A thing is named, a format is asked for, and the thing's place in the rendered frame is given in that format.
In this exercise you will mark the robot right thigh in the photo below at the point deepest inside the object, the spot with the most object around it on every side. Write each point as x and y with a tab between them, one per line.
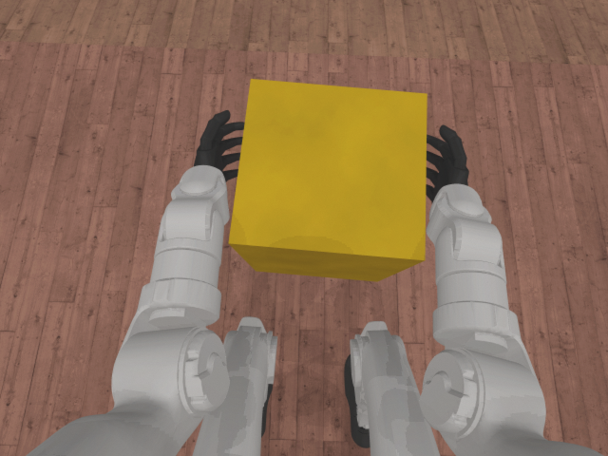
380	368

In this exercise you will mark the right robot hand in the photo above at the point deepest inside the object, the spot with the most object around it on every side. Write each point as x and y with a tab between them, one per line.
451	166

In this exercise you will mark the left robot hand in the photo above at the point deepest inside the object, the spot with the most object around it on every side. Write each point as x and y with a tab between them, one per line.
212	147

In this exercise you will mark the carton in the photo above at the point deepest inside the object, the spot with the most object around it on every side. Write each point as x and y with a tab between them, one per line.
331	181

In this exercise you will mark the robot left forearm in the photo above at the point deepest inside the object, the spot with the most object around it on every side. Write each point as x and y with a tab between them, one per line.
183	289

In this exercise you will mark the robot right shin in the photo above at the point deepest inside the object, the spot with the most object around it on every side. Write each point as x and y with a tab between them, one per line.
360	399

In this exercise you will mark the right robot upper arm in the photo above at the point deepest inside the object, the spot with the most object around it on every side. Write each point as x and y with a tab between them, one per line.
488	406

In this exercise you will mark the left robot upper arm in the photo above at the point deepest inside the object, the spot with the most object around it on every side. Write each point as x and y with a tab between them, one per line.
164	383

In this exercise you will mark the robot right forearm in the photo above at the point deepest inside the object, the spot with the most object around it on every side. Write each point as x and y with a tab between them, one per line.
473	310

